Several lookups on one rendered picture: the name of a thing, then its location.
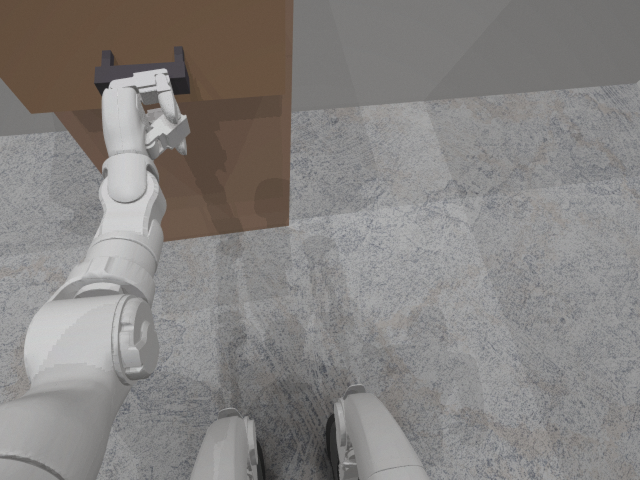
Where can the robot left forearm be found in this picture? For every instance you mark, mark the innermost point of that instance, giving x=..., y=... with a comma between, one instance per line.
x=124, y=254

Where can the right robot thigh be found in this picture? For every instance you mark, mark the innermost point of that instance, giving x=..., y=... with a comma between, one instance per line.
x=382, y=451

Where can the left robot upper arm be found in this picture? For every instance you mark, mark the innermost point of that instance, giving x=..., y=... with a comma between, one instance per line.
x=83, y=356

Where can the drawer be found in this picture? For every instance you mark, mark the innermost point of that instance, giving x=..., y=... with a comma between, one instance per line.
x=49, y=48

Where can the cabinet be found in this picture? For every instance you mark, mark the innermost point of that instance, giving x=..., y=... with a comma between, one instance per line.
x=236, y=174

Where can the robot left hand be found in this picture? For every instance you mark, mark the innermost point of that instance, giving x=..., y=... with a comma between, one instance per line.
x=125, y=123

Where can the right robot foot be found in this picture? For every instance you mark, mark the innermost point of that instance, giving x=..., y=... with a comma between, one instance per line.
x=332, y=446

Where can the handle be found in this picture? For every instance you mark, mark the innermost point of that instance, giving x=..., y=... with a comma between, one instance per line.
x=177, y=71

